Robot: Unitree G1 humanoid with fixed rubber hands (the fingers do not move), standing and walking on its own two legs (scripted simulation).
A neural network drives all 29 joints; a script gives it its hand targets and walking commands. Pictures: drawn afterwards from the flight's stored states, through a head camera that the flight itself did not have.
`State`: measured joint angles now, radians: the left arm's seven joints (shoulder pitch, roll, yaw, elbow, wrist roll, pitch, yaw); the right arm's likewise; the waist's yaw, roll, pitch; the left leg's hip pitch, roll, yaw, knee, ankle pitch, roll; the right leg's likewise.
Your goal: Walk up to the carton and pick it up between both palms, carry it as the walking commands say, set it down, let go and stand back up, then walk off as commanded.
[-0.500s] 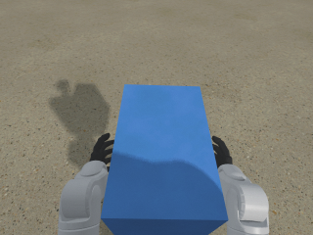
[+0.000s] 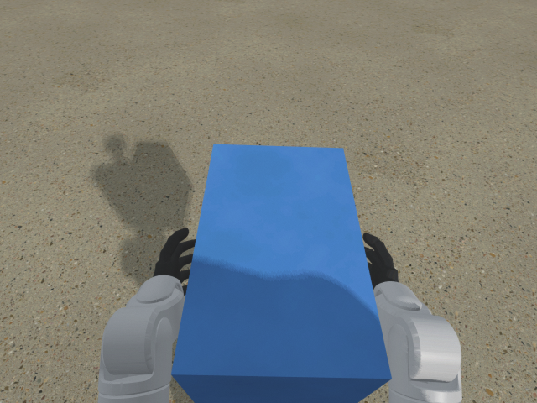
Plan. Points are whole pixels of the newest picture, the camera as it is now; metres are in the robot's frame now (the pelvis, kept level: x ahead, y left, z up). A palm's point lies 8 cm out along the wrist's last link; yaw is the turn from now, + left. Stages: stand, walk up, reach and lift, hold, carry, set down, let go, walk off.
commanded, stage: carry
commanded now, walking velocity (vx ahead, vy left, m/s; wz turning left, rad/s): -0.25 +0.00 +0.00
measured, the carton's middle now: (274, 287) +0.30 -0.02 +0.04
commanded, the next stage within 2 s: none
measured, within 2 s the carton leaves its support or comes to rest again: neither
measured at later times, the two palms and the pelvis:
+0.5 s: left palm (160, 312) +0.24 +0.13 +0.10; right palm (386, 309) +0.23 -0.15 +0.09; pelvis -0.03 +0.00 +0.00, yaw +0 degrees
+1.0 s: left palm out of the picture +0.04 +0.11 +0.10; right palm out of the picture +0.05 -0.17 +0.10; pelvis -0.21 -0.03 +0.01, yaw -1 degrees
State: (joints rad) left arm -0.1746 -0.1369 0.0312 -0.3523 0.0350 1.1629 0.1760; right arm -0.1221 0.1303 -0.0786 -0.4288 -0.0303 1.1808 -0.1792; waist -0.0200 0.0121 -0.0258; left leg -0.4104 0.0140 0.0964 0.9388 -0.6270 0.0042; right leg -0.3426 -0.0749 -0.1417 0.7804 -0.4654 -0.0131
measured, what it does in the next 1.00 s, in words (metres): walks backwards: left foot, then right foot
